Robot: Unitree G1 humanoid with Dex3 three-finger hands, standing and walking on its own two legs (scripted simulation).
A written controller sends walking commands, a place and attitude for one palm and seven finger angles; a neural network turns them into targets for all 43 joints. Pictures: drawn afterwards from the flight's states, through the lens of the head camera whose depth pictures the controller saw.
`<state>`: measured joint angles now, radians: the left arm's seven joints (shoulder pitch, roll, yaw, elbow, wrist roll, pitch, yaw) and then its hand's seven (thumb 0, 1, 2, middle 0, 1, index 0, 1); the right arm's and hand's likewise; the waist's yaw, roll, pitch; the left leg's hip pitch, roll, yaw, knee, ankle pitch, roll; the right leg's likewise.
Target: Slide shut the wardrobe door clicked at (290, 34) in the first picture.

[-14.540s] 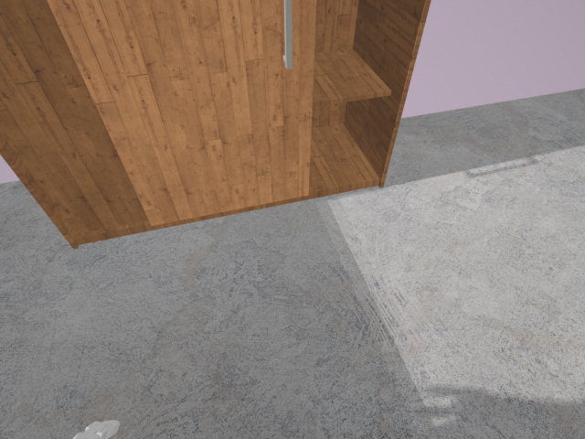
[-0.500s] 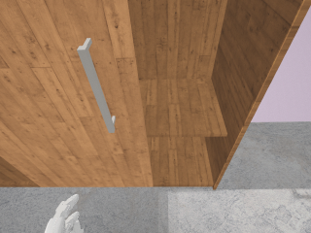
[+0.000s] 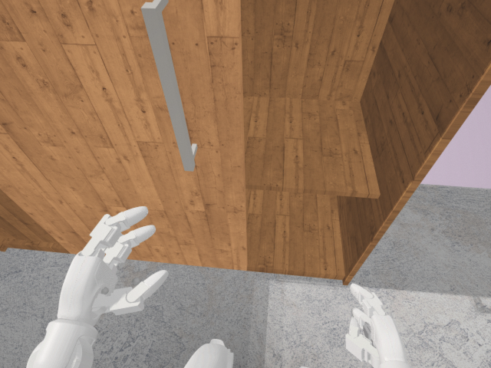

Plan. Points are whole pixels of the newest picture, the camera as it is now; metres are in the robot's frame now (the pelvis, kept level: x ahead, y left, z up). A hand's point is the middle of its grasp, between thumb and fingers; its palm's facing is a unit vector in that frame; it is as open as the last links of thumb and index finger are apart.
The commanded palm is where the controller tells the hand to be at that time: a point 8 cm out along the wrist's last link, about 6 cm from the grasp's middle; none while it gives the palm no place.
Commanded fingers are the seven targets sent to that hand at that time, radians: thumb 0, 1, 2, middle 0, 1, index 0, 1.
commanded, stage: raise the hand with hooked fingers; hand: left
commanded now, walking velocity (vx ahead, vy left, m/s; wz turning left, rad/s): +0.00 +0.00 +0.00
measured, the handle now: (178, 98) +0.51 +0.17 +0.16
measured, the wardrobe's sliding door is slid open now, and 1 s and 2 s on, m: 0.38 0.38 0.38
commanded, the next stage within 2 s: move the hooked fingers beside the handle in 1.42 s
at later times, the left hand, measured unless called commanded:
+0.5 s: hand (95, 225) +0.27 +0.23 +0.13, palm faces +0.03 -1.00 -0.08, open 13.1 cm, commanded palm +0.24 +0.29 +0.14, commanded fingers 0.00 -0.50 0.30 -0.30 -1.20 -0.30 -1.20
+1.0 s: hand (38, 172) +0.30 +0.29 +0.20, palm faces +0.06 -0.99 -0.09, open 14.0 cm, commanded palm +0.26 +0.33 +0.19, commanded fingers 0.00 -0.50 0.30 -0.30 -1.20 -0.30 -1.20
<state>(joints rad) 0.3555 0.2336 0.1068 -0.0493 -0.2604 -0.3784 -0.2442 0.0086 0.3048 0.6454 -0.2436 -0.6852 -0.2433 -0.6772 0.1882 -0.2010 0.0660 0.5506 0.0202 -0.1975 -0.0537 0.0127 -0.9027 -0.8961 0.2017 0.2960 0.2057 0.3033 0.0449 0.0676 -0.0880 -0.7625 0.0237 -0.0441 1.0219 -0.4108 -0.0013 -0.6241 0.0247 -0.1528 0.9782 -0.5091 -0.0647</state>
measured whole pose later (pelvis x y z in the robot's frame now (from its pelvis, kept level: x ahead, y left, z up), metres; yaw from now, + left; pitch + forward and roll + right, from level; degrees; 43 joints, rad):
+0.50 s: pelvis +0.02 +0.01 +0.04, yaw -1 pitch +4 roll -1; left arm 0.26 0.31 0.28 0.02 -0.33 -0.23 -0.29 -0.01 -0.28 0.40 -0.29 -1.06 -0.29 -1.05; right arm 0.25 -0.29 0.01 0.63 0.04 -0.28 -0.08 0.02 -0.90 -0.90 0.20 0.30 0.20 0.30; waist 0.01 0.05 -0.06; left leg -0.49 0.01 0.01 0.73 -0.32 0.02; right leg -0.37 0.02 -0.09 0.70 -0.40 -0.03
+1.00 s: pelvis +0.02 +0.02 +0.06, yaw -1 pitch +0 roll -1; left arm -0.05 0.45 0.44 0.25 -0.36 -0.05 -0.45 -0.01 -0.50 0.30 -0.31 -1.20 -0.31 -1.19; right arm 0.24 -0.28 0.07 0.67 0.06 -0.26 -0.11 0.02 -0.90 -0.90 0.20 0.30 0.21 0.30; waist 0.03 0.06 -0.03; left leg -0.33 0.00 0.00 0.57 -0.24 0.03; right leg -0.20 0.02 -0.10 0.51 -0.31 -0.03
